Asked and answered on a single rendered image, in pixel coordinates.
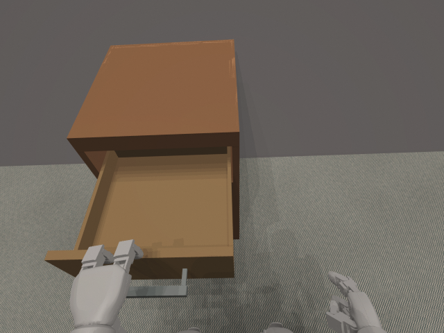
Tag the right robot hand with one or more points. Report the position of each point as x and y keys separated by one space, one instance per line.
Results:
x=352 y=315

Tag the drawer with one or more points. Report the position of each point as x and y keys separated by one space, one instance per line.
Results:
x=176 y=203

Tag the robot right shin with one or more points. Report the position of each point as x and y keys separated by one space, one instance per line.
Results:
x=275 y=325

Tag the left robot hand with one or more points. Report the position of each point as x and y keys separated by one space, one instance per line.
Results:
x=98 y=292

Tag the handle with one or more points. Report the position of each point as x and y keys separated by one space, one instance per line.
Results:
x=161 y=291

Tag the cabinet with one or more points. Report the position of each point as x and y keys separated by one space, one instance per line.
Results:
x=162 y=95

